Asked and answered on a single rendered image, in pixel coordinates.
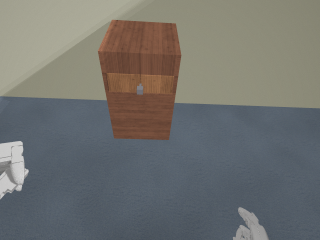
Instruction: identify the handle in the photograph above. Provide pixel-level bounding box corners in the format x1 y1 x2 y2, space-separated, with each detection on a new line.
136 83 143 95

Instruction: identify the left robot hand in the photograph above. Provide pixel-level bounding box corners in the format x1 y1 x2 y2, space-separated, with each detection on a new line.
0 141 29 199

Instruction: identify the right robot hand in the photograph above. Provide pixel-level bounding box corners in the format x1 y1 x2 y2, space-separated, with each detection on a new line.
233 207 269 240

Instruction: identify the drawer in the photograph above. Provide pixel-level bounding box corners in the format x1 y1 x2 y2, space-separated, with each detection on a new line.
106 73 174 94

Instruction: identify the cabinet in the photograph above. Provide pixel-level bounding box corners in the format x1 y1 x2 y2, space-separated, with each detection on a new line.
98 19 182 140

